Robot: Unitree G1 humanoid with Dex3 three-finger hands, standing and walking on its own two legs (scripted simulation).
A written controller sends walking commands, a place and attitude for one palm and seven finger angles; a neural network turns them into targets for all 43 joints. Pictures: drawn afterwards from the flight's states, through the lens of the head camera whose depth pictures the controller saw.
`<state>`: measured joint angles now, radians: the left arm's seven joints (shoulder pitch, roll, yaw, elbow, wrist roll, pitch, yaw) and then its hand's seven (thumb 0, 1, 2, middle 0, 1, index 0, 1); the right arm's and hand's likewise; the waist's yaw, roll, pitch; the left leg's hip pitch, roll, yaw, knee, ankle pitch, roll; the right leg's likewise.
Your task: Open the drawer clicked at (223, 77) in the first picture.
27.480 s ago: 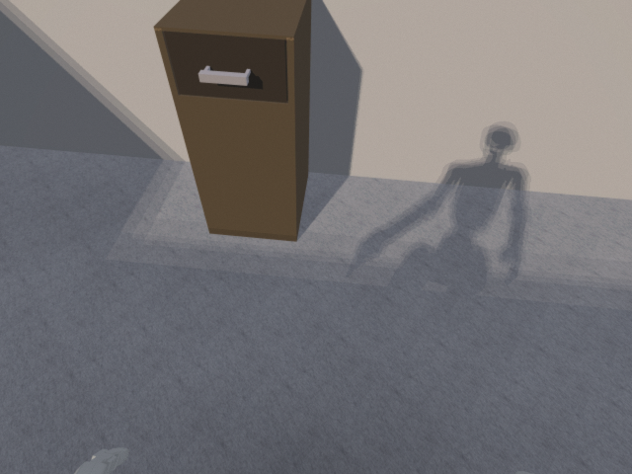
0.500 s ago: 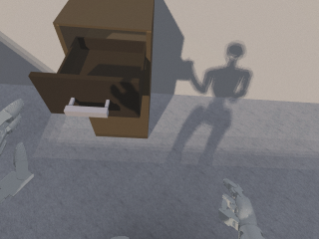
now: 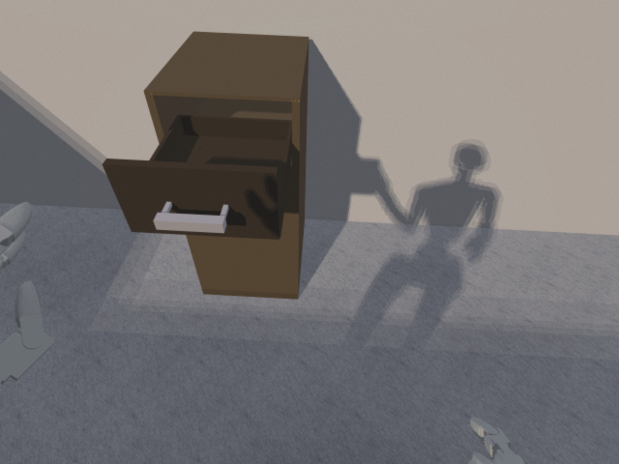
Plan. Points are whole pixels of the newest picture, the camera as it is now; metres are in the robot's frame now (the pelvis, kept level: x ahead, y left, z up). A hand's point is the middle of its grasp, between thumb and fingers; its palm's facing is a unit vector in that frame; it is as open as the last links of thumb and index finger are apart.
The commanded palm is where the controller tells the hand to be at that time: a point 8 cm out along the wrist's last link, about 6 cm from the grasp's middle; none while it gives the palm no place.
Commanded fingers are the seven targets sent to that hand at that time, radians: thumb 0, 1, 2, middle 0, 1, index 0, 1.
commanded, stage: stop stepping back and stand still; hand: left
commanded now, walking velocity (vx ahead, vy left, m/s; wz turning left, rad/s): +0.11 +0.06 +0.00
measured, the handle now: (193, 215) +0.57 +0.25 -0.03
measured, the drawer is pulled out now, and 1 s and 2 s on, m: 0.29 0.29 0.29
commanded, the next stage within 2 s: let the arm hang, fingers relaxed in 0.12 s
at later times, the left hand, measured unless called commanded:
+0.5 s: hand out of the picture +0.09 +0.18 -0.15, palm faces -0.01 -0.98 -0.17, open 7.4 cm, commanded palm none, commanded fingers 0.00 0.90 0.90 -0.20 -0.30 -0.20 -0.30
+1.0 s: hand out of the picture +0.03 +0.23 -0.16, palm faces +0.05 -0.97 -0.23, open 7.3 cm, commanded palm none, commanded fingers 0.00 0.90 0.90 -0.20 -0.30 -0.20 -0.30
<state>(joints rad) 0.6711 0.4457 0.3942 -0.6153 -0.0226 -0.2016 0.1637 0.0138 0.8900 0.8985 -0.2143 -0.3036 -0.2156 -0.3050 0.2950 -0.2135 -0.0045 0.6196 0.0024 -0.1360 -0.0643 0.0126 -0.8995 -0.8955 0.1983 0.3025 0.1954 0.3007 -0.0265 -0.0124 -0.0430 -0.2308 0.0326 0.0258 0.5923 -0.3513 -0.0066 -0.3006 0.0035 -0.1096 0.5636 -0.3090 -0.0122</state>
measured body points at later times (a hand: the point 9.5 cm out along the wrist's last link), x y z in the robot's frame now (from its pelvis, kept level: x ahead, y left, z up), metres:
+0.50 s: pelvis +0.00 +0.01 -0.01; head +0.02 +0.01 +0.44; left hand +0.09 +0.23 -0.14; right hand +0.09 -0.22 -0.14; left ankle +0.00 +0.13 -0.73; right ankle +0.04 -0.09 -0.73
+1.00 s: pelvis +0.01 +0.04 +0.01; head +0.02 +0.03 +0.46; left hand +0.02 +0.28 -0.14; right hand +0.03 -0.18 -0.15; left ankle +0.00 +0.13 -0.73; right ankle +0.04 -0.09 -0.73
